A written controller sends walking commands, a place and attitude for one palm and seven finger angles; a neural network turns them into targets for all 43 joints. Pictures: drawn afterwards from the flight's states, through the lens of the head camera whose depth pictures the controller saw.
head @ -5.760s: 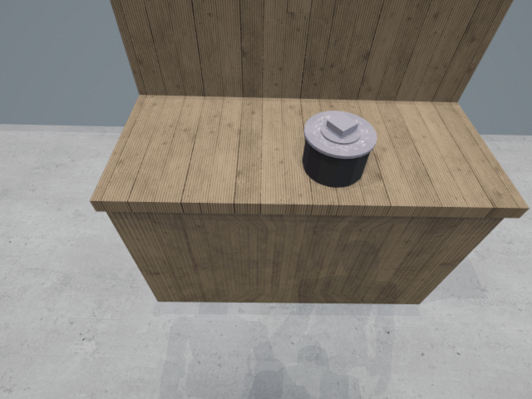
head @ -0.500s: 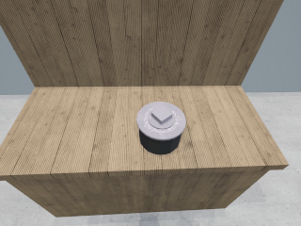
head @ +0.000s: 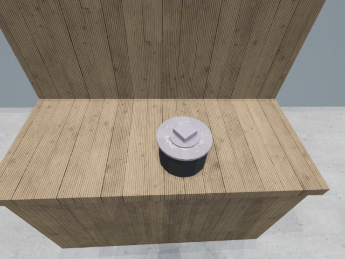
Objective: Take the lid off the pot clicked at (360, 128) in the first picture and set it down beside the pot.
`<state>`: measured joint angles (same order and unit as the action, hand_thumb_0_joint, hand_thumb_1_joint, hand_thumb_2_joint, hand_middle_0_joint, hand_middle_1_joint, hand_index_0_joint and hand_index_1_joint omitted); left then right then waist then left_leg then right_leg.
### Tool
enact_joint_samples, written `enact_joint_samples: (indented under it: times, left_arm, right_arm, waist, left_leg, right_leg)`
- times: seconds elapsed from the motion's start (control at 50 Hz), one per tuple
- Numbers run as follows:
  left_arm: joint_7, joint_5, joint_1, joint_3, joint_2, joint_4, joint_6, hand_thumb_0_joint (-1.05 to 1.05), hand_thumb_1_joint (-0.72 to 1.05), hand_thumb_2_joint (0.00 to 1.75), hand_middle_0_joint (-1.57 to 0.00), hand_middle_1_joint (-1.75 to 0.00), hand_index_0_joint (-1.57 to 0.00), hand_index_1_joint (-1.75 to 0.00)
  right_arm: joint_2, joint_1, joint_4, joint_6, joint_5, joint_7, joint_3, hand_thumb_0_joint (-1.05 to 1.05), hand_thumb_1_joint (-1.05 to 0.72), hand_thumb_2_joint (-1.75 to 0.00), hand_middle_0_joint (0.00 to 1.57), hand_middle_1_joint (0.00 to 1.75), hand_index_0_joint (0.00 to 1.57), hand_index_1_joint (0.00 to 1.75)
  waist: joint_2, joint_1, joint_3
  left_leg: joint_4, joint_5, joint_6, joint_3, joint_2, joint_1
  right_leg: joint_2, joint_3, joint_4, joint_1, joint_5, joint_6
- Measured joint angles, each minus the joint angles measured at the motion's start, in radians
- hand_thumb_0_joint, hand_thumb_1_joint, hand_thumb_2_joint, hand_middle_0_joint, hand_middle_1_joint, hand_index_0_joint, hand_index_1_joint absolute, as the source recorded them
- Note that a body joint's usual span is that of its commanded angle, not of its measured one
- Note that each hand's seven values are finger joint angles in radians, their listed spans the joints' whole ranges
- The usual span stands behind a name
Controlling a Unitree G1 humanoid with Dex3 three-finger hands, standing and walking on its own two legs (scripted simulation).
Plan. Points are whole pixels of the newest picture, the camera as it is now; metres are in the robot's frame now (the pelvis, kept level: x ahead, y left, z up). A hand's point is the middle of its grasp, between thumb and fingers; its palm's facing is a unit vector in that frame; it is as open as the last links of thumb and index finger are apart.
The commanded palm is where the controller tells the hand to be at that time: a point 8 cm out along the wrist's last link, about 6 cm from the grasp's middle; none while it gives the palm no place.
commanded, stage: shuffle to correct the standing spot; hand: left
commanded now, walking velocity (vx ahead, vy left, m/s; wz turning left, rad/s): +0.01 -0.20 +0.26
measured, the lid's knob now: (185, 131) +0.46 +0.00 +0.02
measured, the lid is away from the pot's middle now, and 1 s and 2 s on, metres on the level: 0.00 0.00 0.00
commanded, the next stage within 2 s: come to a stop and stand still in 1.54 s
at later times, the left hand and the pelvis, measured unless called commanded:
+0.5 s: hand out of the picture -0.05 +0.12 -0.18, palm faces +0.11 -0.99 -0.13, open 7.4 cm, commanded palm none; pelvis +0.01 -0.02 +0.00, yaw +4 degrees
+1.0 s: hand out of the picture +0.00 +0.08 -0.20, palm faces +0.13 -0.98 -0.13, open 7.4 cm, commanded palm none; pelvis +0.01 -0.08 -0.02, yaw +5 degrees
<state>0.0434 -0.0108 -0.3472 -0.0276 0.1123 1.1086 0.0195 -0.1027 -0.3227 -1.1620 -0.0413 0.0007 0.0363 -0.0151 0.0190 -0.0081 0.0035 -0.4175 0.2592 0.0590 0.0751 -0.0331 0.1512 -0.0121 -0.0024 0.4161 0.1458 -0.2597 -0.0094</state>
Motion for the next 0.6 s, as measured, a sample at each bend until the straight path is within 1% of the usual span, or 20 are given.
enact_joint_samples:
  times: [0.08,0.18,0.34,0.46,0.6]
  left_arm:
    - [0.0,0.001,-0.002,0.0,0.001,0.002,-0.001,0.0,0.91,0.9,-0.2,-0.3,-0.2,-0.3]
    - [0.001,0.001,-0.005,0.001,0.002,0.005,-0.005,0.0,0.91,0.9,-0.19,-0.3,-0.2,-0.3]
    - [0.002,-0.003,-0.019,0.005,-0.001,-0.001,-0.013,0.0,0.91,0.9,-0.19,-0.3,-0.2,-0.3]
    - [0.002,-0.006,-0.036,0.012,-0.004,-0.008,-0.022,0.0,0.91,0.9,-0.19,-0.3,-0.2,-0.3]
    - [-0.005,-0.01,-0.046,0.024,-0.004,-0.024,-0.038,0.0,0.91,0.9,-0.19,-0.3,-0.2,-0.3]
  right_arm:
    - [0.005,-0.001,-0.003,-0.002,0.0,0.0,0.001,0.0,-0.91,-0.9,0.2,0.3,0.19,0.29]
    - [0.017,-0.007,-0.007,-0.001,-0.001,0.0,0.006,0.0,-0.91,-0.9,0.2,0.3,0.19,0.29]
    - [0.026,-0.004,-0.009,0.011,-0.003,0.002,0.018,0.01,-0.91,-0.9,0.2,0.3,0.2,0.3]
    - [0.016,0.008,-0.005,0.017,-0.005,0.01,0.029,0.01,-0.91,-0.9,0.2,0.3,0.2,0.3]
    - [0.0,0.031,0.008,0.026,-0.008,0.018,0.041,0.0,-0.91,-0.9,0.2,0.3,0.2,0.3]
  waist:
    - [0.006,0.005,-0.002]
    - [0.014,0.013,-0.007]
    - [0.02,0.013,-0.009]
    - [0.016,0.01,-0.005]
    - [0.009,0.007,0.004]
  left_leg:
    - [0.001,-0.001,0.001,-0.003,-0.002,0.0]
    - [0.003,-0.003,0.001,-0.02,-0.009,0.004]
    - [-0.007,-0.003,-0.005,-0.056,-0.016,0.022]
    - [-0.03,0.007,-0.018,-0.075,-0.007,0.039]
    - [-0.073,0.027,-0.045,-0.081,0.022,0.068]
  right_leg:
    - [0.002,-0.003,0.001,0.0,-0.001,0.002]
    - [0.009,-0.02,0.003,-0.002,-0.007,0.003]
    - [0.016,-0.057,0.011,0.004,-0.021,-0.003]
    - [0.007,-0.077,0.021,0.01,-0.031,-0.018]
    - [-0.022,-0.082,0.049,0.034,-0.043,-0.045]
